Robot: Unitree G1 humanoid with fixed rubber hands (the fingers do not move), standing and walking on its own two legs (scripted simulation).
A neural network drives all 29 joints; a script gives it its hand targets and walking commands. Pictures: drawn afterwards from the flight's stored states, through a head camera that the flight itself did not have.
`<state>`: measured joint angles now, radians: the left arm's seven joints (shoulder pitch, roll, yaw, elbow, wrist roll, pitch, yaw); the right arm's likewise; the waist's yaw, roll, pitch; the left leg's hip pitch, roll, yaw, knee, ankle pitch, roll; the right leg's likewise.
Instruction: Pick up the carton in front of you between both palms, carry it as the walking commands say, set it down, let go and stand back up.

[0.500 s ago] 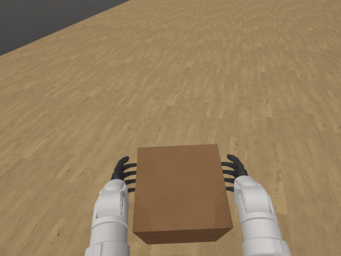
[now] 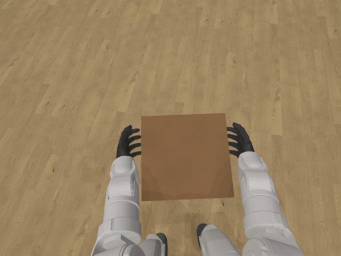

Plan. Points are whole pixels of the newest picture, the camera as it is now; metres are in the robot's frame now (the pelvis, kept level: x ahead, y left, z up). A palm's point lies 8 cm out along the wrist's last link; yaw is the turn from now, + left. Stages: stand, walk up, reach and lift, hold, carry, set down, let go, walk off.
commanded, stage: set down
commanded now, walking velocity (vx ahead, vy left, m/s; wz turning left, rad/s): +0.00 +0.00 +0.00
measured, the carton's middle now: (182, 159) +0.37 -0.03 -0.16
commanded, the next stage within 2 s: none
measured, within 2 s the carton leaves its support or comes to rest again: neither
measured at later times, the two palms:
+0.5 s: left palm (147, 161) +0.39 +0.08 -0.20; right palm (237, 156) +0.38 -0.21 -0.22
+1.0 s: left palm (159, 165) +0.42 +0.05 -0.37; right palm (233, 164) +0.39 -0.24 -0.38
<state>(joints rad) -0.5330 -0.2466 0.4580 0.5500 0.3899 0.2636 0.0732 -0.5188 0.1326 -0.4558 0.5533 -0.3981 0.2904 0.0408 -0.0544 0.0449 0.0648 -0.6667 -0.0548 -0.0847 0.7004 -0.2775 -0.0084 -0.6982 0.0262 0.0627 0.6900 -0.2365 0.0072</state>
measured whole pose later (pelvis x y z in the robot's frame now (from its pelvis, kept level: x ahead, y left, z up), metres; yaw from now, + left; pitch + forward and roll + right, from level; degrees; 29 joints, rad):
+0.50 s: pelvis -0.04 -0.01 -0.14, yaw +2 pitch +40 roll +3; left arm -0.76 -0.24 0.48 0.54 0.26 0.22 0.18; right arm -0.79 0.01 -0.45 0.63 -0.29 0.28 0.03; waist -0.07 0.07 -0.19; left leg -1.60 -0.11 -0.07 1.34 -0.44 -0.04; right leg -1.64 0.05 0.09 1.35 -0.39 0.02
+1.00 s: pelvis -0.06 -0.01 -0.27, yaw +3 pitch +45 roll +3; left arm -1.00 -0.12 0.42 0.71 0.16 0.18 0.26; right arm -1.01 -0.13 -0.37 0.77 -0.17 0.25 -0.03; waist -0.10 0.09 -0.11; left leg -2.05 -0.18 -0.07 1.79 -0.54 -0.08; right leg -2.10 0.09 0.09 1.79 -0.48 0.04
